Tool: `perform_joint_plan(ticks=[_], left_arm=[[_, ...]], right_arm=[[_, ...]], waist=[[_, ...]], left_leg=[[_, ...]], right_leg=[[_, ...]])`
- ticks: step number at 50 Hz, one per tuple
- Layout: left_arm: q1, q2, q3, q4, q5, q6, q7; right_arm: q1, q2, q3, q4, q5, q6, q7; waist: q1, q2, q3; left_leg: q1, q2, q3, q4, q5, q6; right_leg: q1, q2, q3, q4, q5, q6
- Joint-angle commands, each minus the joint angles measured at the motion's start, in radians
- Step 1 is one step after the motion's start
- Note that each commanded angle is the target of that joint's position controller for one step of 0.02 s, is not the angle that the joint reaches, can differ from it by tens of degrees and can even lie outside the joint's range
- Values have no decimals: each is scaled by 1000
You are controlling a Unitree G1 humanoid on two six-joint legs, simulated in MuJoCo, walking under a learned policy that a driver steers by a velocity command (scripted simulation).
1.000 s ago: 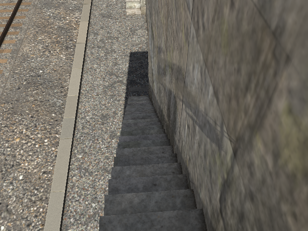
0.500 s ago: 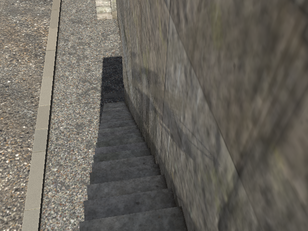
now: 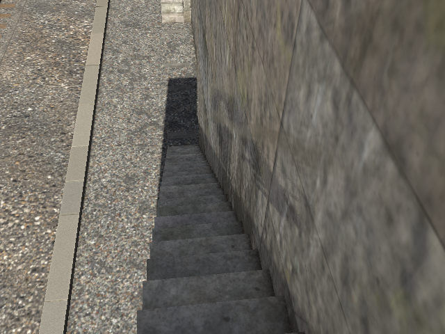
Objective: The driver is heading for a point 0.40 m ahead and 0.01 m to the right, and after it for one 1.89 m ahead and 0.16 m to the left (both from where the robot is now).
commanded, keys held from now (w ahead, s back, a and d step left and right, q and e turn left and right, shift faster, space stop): w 1.00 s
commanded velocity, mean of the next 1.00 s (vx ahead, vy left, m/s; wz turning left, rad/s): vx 0.50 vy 0.00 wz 0.00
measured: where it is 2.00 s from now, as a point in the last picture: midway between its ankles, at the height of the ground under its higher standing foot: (210, 290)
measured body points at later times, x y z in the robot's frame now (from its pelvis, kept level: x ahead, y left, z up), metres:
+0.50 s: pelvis +0.25 -0.01 -0.16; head +0.23 -0.02 +0.29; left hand +0.37 +0.21 -0.29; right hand +0.13 -0.24 -0.32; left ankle +0.05 +0.09 -0.66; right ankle +0.27 -0.11 -0.91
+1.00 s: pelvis +0.51 +0.01 -0.41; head +0.51 +0.00 +0.04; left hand +0.58 +0.24 -0.54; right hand +0.46 -0.26 -0.55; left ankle +0.52 +0.09 -1.12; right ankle +0.52 -0.12 -0.88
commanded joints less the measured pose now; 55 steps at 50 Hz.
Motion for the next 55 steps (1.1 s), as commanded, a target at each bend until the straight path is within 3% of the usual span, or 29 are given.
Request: perform_joint_plan(ticks=[1,3,5,7,15,18,19,20,21,22,23,24,26,28,29,32,34,37,40,42,43,44,45,46,47,48,50,52,55], left_arm=[[-15,4,26,-28,1,55,57],[-125,-13,18,-45,25,95,17],[-45,7,29,34,44,116,8],[-215,58,45,-10,33,102,11],[-484,24,25,-84,30,61,-1],[-289,16,40,4,10,-8,-22],[-158,1,-22,-40,233,-35,-157],[-214,65,49,45,19,-40,-55],[-367,47,-20,-81,172,-40,-192],[-30,26,3,-3,162,-43,-209],[147,91,17,68,130,-61,-206],[266,149,61,86,134,-60,-182],[351,162,43,102,185,-59,-187],[178,22,-7,90,129,-75,-157],[-31,-175,-61,26,117,-110,-129],[8,-1,-27,1,92,-115,-128],[117,-66,-42,0,75,-139,-98],[138,36,-29,-19,92,-119,-92],[101,21,-38,-63,99,-129,-119],[89,17,-23,-52,67,-99,-108],[0,79,-23,-44,166,-99,-149],[-6,28,0,-50,153,-117,-185],[214,-60,-17,-55,99,-114,-229],[-49,-5,-5,-174,71,-92,-221],[-109,-50,-23,-219,72,-70,-199],[-1,-81,-38,-194,81,-41,-186],[155,-134,-54,-105,116,-26,-183],[35,-166,-74,-147,98,-19,-209],[-120,-10,-53,-178,163,-31,-223]], right_arm=[[159,-24,24,24,-7,-23,-23],[56,-20,41,36,46,-56,-51],[24,-124,17,25,31,-59,-42],[125,-52,33,67,58,-49,-50],[168,-11,36,82,21,-42,-69],[151,7,27,106,-6,-58,-63],[82,-100,43,102,-73,-80,-14],[225,38,6,104,-24,-75,-53],[217,-67,37,122,-26,-61,-14],[126,-183,-5,136,-91,-48,31],[128,-111,2,129,-95,-62,41],[160,-159,-30,152,-44,-63,60],[114,-53,-13,44,-8,-61,76],[-198,-31,12,-143,-14,-77,45],[-206,-58,13,-128,-51,-79,15],[59,44,41,33,-77,-45,4],[-84,-8,46,-36,-107,-38,19],[-149,13,64,-79,-32,-17,23],[-49,-78,33,-97,-73,-20,6],[-172,-102,21,-119,-19,-6,-7],[334,-129,-2,40,-33,-30,-18],[793,-220,-60,163,-10,-58,-39],[589,-270,-55,65,-4,-54,-6],[535,-273,-74,39,-73,-44,-7],[374,-165,-48,50,-88,-38,-24],[225,-128,-34,43,-36,-27,-17],[70,137,56,21,-24,-48,-49],[25,43,66,60,-44,-89,-57],[133,-7,92,84,-29,-143,-118]], waist=[[5,56,97],[66,14,119],[88,93,7],[1,72,86],[-96,-39,219],[-86,-75,114],[51,-24,225],[-101,-142,135],[-139,-68,211],[37,51,80],[56,-135,44],[133,-315,15],[116,-143,-279],[93,-49,-49],[26,156,26],[-92,-57,90],[8,-63,14],[29,-27,36],[-26,-77,107],[51,22,154],[-136,-93,10],[-330,311,-94],[-141,384,-286],[-216,110,-132],[-133,-10,-24],[-22,-22,45],[67,-86,164],[92,-27,95],[-24,-41,41]], left_leg=[[113,293,-364,-165,528,210],[-100,231,-302,-313,504,167],[-115,214,-242,-277,697,172],[125,160,-228,-227,401,135],[95,126,-310,-73,42,178],[-4,56,-202,159,32,164],[-243,169,-327,340,-59,229],[162,39,-188,271,191,129],[25,110,-289,402,-135,203],[-154,108,-276,520,170,220],[-231,58,-302,756,158,173],[-205,-72,-174,1115,-10,120],[-826,-168,-90,1547,-412,5],[-1144,-11,-143,1315,-298,-45],[-1012,122,-229,779,121,-50],[-200,105,-41,626,462,-75],[-420,134,-104,462,607,-49],[-19,65,12,115,813,-70],[-63,41,4,281,509,-94],[-221,141,-108,-523,444,-23],[438,60,33,-20,667,-14],[831,60,20,-49,663,126],[1033,293,-222,138,1428,381],[937,349,-419,59,1401,385],[680,376,-410,8,852,290],[309,369,-488,-111,201,302],[-312,260,-337,-212,142,258],[-624,138,-286,-173,-105,277],[-281,110,-269,68,-65,213]], right_leg=[[-336,-58,95,-347,399,18],[-62,-86,42,-814,677,69],[185,-43,-7,-805,766,63],[-80,-72,109,-1040,964,41],[-47,-94,146,-1374,1116,33],[269,-97,61,-1419,1285,56],[277,-135,51,-1067,921,54],[173,-92,30,-1586,1119,43],[170,-193,46,-1668,759,47],[546,-77,-82,-1187,808,25],[703,-128,74,-1471,887,-6],[764,-92,12,-1783,879,-81],[1300,-336,331,-1235,1381,-389],[1057,-447,573,-1376,818,-351],[729,-360,381,-1328,758,-235],[-198,-179,192,-1321,667,-253],[61,-122,208,-1240,515,-198],[-134,-70,152,-1112,292,-134],[9,-137,295,-942,544,-165],[400,-131,389,-764,382,-162],[53,-151,345,-546,770,-139],[-189,25,222,36,572,-40],[-535,136,38,391,-200,47],[-776,117,29,367,-139,72],[-827,6,113,196,92,37],[-747,-79,120,96,237,4],[-425,-164,103,-344,793,-19],[-123,-175,31,-400,1012,1],[-281,-173,76,-650,1143,35]])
